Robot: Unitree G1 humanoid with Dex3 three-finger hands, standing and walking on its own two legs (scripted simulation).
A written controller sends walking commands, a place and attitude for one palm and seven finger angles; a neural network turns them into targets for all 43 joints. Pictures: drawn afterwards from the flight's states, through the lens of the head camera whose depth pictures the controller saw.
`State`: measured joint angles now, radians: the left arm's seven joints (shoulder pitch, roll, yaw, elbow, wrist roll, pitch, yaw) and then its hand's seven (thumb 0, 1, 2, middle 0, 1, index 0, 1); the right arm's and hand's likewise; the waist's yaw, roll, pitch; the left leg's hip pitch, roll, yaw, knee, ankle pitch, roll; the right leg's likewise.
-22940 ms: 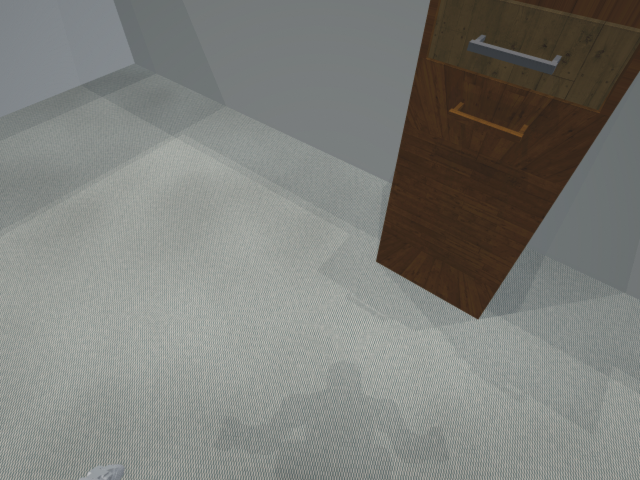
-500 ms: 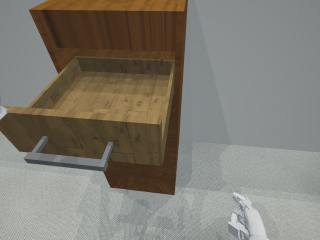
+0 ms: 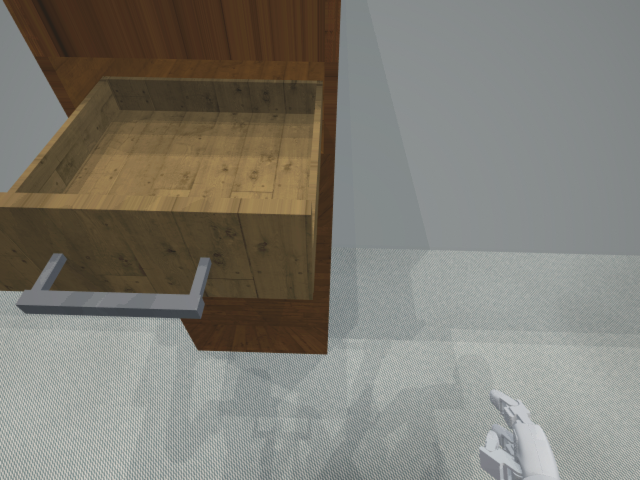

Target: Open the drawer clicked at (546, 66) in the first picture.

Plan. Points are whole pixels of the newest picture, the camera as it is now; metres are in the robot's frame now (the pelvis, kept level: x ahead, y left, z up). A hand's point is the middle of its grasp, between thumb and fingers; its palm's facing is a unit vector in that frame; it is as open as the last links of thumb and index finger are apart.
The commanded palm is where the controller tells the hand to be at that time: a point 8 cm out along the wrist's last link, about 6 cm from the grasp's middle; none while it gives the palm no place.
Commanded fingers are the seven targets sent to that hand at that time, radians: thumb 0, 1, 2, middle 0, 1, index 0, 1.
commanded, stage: step back with the hand held close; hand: left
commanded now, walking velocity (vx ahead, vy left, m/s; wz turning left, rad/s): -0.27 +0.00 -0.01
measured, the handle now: (120, 285) +0.28 +0.23 +0.14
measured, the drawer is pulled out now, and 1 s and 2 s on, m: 0.30 0.30 0.30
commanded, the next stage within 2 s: stop stepping back and stand still in 0.76 s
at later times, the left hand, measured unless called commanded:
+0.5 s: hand out of the picture +0.11 +0.23 +0.34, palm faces +0.68 -0.68 -0.27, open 7.4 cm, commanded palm +0.04 +0.29 +0.33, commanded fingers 0.00 0.90 0.90 -0.20 -0.30 -0.20 -0.30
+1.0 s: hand out of the picture +0.01 +0.22 +0.33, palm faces +0.62 -0.64 -0.46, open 7.4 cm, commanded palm -0.07 +0.28 +0.33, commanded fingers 0.00 0.90 0.90 -0.20 -0.30 -0.20 -0.30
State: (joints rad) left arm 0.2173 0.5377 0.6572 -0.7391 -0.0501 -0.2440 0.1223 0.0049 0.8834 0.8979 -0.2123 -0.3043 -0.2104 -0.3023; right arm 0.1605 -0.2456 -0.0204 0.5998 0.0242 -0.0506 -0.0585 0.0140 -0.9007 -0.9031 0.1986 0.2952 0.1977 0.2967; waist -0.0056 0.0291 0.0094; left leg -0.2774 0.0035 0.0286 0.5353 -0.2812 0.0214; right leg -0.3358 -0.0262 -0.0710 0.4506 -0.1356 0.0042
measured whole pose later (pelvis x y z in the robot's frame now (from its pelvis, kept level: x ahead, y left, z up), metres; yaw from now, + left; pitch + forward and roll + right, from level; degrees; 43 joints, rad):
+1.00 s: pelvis -0.19 +0.00 +0.00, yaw +0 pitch +2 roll -2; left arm 0.17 0.63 0.77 -0.85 -0.05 -0.31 0.13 0.00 0.88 0.90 -0.22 -0.30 -0.22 -0.30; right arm 0.15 -0.18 -0.04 0.61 0.01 -0.15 -0.04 0.01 -0.90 -0.90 0.20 0.29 0.20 0.30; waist 0.00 -0.01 0.09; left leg -0.40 0.06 0.04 0.54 -0.18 0.01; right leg -0.43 0.03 -0.04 0.79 -0.44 0.01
